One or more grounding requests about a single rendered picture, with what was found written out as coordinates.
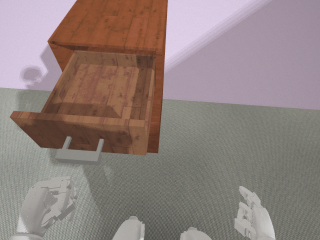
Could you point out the left robot thigh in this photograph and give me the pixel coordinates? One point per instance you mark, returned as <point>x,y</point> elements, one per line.
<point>130,229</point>

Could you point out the left robot hand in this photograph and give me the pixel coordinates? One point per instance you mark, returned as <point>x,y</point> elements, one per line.
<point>57,195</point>

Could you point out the handle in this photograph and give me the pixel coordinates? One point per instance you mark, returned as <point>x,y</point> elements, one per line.
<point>84,157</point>

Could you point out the drawer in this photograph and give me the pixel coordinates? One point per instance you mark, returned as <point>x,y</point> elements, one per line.
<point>99,95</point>

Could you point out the cabinet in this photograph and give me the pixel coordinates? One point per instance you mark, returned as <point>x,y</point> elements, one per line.
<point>118,26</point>

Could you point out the robot thigh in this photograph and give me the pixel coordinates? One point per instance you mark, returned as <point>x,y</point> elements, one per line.
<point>194,235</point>
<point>130,229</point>

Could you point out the right robot hand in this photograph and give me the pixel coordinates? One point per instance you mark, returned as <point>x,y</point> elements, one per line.
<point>258,223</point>

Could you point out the right robot thigh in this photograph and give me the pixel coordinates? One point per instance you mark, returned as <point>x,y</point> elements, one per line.
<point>194,235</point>

